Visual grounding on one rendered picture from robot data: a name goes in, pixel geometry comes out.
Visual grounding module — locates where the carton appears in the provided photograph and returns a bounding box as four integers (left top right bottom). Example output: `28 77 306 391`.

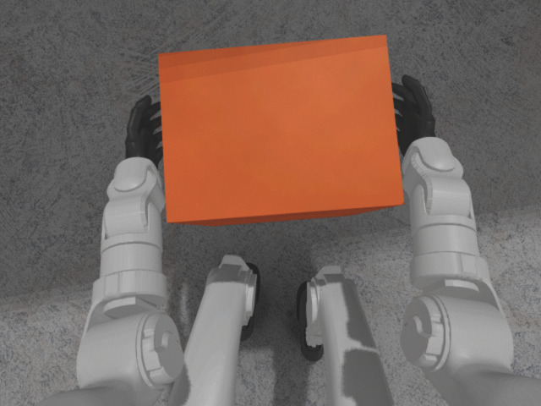
158 35 404 227

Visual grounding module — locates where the robot right hand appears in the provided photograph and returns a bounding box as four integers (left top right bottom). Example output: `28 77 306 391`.
391 74 436 157

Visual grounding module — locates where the robot right forearm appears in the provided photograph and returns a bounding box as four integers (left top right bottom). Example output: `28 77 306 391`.
402 137 514 362

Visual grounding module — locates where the right robot upper arm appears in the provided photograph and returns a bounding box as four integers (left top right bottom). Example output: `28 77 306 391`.
400 294 541 406

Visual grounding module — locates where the robot left foot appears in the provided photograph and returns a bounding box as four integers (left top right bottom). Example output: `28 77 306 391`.
240 263 260 341

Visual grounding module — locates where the left robot upper arm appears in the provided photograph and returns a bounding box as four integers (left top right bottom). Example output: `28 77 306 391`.
34 310 184 406

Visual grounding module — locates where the robot left hand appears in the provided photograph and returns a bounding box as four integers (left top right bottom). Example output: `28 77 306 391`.
125 95 163 170

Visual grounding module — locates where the robot right thigh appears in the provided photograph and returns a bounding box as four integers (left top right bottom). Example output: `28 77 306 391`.
307 273 395 406

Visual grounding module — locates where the robot left forearm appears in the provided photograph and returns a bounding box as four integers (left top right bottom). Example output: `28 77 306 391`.
76 157 167 381

